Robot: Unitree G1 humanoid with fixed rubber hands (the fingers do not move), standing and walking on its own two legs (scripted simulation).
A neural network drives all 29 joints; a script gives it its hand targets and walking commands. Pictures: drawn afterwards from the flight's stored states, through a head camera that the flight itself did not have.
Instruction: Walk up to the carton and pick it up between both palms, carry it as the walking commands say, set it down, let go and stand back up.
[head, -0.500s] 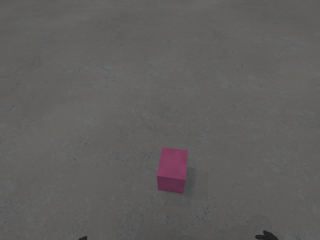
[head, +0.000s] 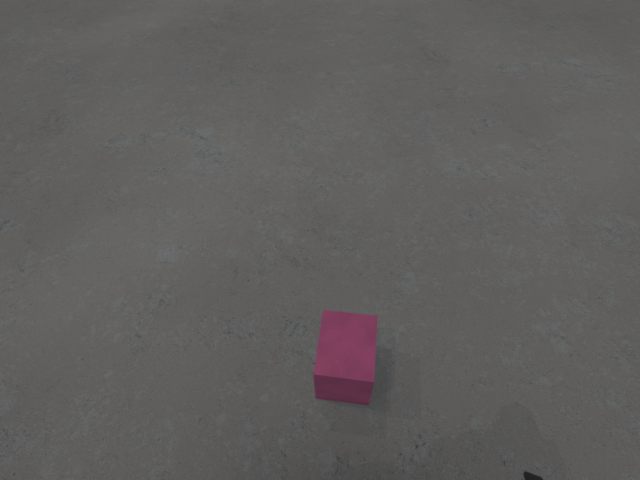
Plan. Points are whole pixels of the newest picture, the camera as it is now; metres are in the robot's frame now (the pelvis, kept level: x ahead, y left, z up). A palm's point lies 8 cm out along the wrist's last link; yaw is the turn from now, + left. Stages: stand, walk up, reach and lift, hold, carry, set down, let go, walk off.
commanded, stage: walk up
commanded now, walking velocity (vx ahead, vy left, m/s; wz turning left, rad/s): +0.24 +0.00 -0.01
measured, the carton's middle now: (345, 357) +0.54 -0.02 -0.66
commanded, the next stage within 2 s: none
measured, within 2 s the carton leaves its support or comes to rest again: neither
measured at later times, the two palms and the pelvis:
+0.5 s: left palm out of the picture +0.11 +0.26 -0.13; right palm out of the picture +0.14 -0.24 -0.11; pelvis +0.06 +0.01 +0.00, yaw +0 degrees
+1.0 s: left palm out of the picture +0.13 +0.24 -0.12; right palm out of the picture +0.12 -0.24 -0.11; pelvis +0.06 +0.01 +0.00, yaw -1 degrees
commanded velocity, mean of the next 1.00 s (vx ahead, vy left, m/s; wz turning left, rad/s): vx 0.14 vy -0.01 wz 0.00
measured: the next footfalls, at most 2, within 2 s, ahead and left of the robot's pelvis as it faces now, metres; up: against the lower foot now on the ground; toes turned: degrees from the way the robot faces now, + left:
right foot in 0.20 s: +0.07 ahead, -0.13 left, +0.00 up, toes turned -1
left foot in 0.48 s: +0.10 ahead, +0.12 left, +0.00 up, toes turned +3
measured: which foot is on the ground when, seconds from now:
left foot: down 0.00-0.20, up 0.22-0.46, down 0.48-1.00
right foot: up 0.00-0.18, down 0.20-0.48, up 0.50-0.70, down 0.72-1.00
